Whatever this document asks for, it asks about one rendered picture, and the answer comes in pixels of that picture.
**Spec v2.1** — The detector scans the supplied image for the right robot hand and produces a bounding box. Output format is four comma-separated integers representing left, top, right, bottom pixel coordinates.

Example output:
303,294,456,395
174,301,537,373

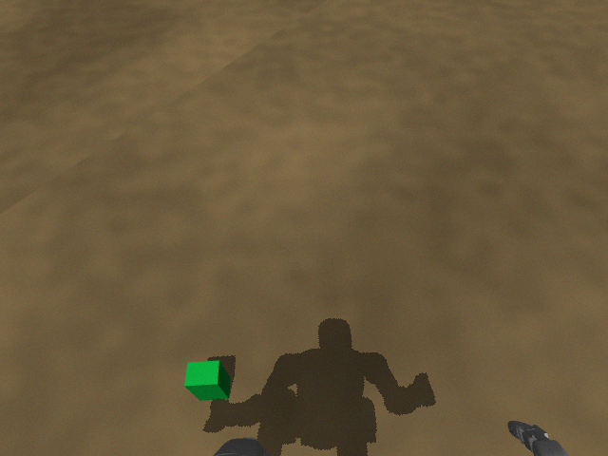
507,421,568,456

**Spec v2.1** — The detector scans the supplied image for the carton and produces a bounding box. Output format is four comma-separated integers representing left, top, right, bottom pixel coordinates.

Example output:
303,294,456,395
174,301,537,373
184,361,231,401

